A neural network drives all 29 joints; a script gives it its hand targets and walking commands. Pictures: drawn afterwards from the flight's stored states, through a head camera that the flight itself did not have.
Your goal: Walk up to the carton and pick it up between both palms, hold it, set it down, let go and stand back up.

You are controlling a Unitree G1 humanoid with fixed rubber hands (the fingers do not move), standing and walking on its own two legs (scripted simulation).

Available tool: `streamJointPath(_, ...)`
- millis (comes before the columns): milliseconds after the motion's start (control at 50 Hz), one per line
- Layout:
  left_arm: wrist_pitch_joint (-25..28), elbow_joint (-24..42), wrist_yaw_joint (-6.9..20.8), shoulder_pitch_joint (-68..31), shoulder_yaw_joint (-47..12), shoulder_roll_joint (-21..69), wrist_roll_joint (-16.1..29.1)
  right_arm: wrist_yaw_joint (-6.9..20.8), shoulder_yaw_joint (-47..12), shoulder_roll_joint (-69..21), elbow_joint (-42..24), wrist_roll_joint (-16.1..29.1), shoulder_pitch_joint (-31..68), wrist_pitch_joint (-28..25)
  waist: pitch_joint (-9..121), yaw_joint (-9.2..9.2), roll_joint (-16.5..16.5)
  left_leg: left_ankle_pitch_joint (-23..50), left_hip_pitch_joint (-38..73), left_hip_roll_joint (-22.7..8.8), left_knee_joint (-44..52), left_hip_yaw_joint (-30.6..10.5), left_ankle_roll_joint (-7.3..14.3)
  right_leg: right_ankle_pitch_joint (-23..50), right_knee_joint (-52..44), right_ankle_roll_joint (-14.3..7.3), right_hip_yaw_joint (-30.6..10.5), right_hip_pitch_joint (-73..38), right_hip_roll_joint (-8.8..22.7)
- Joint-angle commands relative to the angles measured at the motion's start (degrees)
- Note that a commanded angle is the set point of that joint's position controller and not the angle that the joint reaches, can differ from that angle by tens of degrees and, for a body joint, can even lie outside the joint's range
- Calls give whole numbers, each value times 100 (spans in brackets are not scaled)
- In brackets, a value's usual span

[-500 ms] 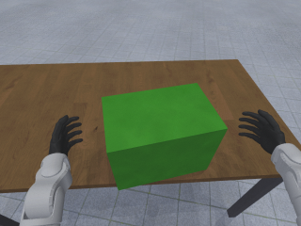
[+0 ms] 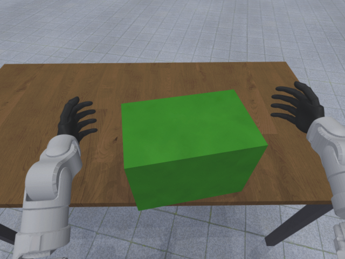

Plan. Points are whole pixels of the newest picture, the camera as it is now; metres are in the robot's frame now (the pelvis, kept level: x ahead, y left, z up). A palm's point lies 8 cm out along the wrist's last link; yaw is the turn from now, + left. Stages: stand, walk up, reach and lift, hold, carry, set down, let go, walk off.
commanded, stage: reach and lift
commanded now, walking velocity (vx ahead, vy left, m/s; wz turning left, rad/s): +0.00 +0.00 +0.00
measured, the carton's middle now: (185, 150) +0.39 +0.01 +0.02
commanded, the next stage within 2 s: none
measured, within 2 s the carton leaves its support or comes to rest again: neither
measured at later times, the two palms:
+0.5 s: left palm (71, 120) +0.35 +0.26 +0.15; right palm (294, 96) +0.47 -0.23 +0.16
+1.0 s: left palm (92, 147) +0.35 +0.23 +0.06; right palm (271, 127) +0.46 -0.21 +0.06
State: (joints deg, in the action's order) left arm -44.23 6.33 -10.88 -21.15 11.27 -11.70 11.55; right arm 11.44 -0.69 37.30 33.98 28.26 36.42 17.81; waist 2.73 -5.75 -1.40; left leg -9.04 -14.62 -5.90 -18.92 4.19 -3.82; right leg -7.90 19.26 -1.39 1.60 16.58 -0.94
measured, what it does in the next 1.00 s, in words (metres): stands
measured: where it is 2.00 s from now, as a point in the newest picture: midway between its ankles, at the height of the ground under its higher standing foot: outside the picture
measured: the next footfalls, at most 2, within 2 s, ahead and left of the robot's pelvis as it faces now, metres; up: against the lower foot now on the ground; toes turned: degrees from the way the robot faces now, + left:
none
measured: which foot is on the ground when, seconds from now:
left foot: down 0.00-1.00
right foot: down 0.00-1.00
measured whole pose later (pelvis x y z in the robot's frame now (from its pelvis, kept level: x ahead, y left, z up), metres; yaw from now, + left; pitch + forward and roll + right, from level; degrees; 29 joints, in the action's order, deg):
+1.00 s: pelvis +0.01 +0.01 +0.00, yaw +1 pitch +14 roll -1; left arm -17.4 -15.7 -8.5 -22.9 6.4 -5.2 6.4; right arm 10.9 -1.2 30.9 51.9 21.5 40.3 -3.5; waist 5.1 -8.2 -3.1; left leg -9.7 -25.9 -5.7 -21.7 2.4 -3.4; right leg -7.5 19.3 -0.7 3.0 25.9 -0.7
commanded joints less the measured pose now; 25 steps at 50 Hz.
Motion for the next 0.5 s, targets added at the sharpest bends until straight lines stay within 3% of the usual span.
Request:
streamJointPath(0, 205, 1048, -22, -2490, 266, -1095, 16, -38, 564, 1702, -846, 27, 3094, -174, 2826, -29, 586, 1576, 608, 705, -106, -11, 68, 1833, 36, 47, -198, -1463, -388)
streamJointPath(280, 191, 62, -28, -3712, 156, -1392, 160, -97, 384, 1665, -11, -23, 4247, -67, 3281, -38, 632, 1654, 113, 680, -116, -68, 108, 2069, 210, 198, -153, -1781, -328)
streamJointPath(480, 765, -472, 273, -2727, 145, -928, -274, -133, 187, 1123, 574, -119, 3411, -497, 2770, 42, 565, 1616, -1, 721, -15, -58, 46, 2289, 208, 310, -102, -2040, -322)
